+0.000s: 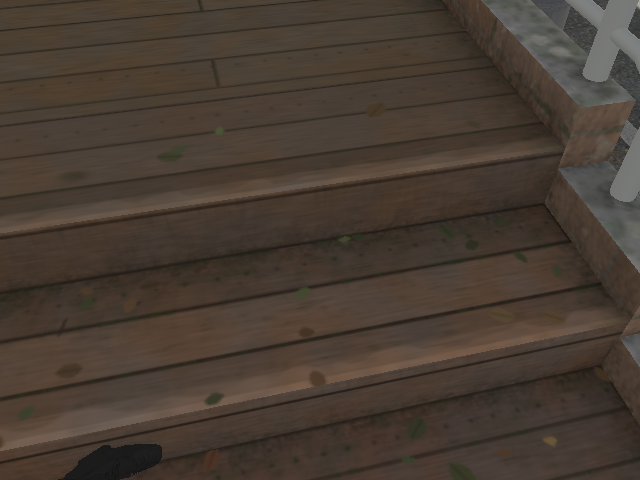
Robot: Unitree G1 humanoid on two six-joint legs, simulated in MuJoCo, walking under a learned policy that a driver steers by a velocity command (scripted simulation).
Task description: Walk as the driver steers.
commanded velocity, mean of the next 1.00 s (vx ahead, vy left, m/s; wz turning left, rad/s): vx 0.09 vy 0.00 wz -0.11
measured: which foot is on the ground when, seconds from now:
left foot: down 0.00-0.34, up 0.36-1.00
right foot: up 0.00-0.28, down 0.30-1.00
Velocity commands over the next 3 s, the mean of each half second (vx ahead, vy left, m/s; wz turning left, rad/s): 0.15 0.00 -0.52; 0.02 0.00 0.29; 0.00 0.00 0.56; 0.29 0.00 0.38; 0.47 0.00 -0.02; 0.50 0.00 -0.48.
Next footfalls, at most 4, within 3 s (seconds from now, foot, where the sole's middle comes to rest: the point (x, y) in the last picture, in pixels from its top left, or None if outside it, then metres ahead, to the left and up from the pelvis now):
0.30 right None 0.39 -0.16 -0.59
1.06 left None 0.37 0.05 -0.59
1.50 right None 0.44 -0.15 -0.59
2.16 left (187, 343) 0.65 0.28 -0.44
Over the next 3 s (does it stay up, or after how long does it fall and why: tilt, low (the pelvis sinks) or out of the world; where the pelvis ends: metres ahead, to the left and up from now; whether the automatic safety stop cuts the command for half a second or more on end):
stays up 0.94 0.35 0.45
